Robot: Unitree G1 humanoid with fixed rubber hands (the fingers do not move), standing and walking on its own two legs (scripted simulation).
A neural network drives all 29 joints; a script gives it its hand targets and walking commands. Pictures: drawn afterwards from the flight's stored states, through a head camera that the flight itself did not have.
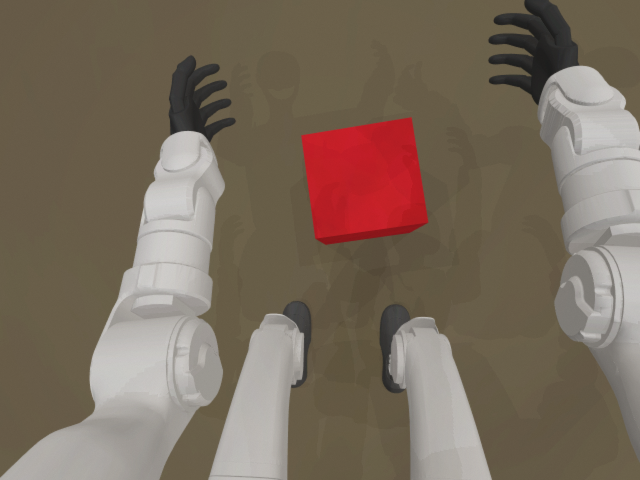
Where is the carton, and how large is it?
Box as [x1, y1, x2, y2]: [301, 117, 427, 244]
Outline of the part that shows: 411,117 301,135 315,238 325,244 409,232 427,222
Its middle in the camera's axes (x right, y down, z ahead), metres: +0.09 -0.10 +0.85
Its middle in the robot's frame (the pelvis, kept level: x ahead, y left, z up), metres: +0.50 -0.01 -0.52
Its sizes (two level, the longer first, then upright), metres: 0.210 0.200 0.250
